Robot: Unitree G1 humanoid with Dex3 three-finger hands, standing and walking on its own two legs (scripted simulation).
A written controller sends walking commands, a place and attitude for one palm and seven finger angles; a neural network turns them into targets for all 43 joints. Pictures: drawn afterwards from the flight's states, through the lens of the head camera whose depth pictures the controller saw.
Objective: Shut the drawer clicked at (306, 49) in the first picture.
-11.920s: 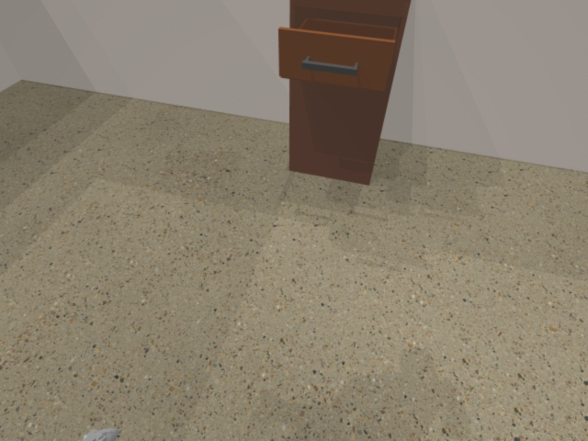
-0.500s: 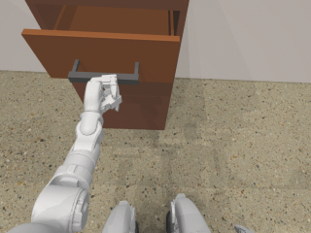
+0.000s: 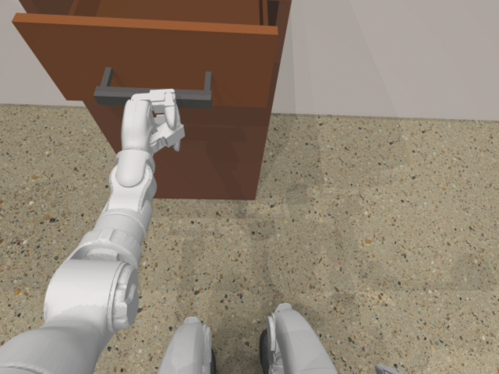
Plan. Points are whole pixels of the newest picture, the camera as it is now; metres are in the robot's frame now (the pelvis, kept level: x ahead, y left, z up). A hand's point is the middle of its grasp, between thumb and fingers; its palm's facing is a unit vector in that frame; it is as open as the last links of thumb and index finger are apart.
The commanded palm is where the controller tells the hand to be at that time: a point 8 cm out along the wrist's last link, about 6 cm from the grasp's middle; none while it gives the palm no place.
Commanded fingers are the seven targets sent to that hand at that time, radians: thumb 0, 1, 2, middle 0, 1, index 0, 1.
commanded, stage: push the drawer shut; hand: left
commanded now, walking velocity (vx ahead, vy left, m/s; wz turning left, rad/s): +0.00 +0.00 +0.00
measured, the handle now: (157, 87) +0.57 +0.11 +0.05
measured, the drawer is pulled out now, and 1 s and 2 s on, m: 0.08 0.00 0.00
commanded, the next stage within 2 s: pull the fist back off the drawer in 0.84 s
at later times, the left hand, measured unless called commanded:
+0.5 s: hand (183, 95) +0.55 +0.07 +0.05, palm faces -0.09 -1.00 -0.05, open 3.2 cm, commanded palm +0.56 +0.11 +0.06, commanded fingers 0.00 0.90 0.90 -1.40 -1.60 -1.40 -1.60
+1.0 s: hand (182, 88) +0.57 +0.07 +0.05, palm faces -0.08 -1.00 -0.05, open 2.9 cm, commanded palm +0.60 +0.09 +0.06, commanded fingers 0.00 0.90 0.90 -1.40 -1.60 -1.40 -1.60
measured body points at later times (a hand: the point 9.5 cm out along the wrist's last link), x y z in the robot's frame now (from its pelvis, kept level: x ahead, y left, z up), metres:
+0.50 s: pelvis -0.01 +0.00 -0.01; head +0.16 +0.01 +0.40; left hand +0.55 +0.12 +0.06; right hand -0.03 -0.26 -0.13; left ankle +0.02 +0.10 -0.63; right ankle +0.05 -0.11 -0.63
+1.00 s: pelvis -0.02 +0.01 -0.02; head +0.17 +0.04 +0.39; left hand +0.57 +0.13 +0.06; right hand -0.05 -0.24 -0.12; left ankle +0.02 +0.10 -0.63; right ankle +0.05 -0.11 -0.63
